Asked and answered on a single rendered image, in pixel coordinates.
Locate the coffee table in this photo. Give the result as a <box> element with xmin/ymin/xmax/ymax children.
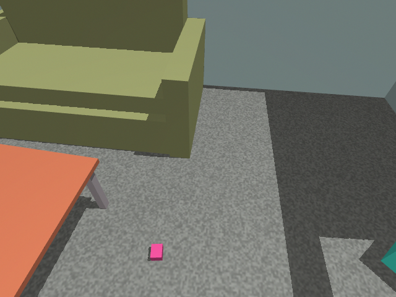
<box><xmin>0</xmin><ymin>144</ymin><xmax>109</xmax><ymax>297</ymax></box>

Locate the sofa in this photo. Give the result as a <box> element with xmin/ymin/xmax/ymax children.
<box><xmin>0</xmin><ymin>0</ymin><xmax>205</xmax><ymax>158</ymax></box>

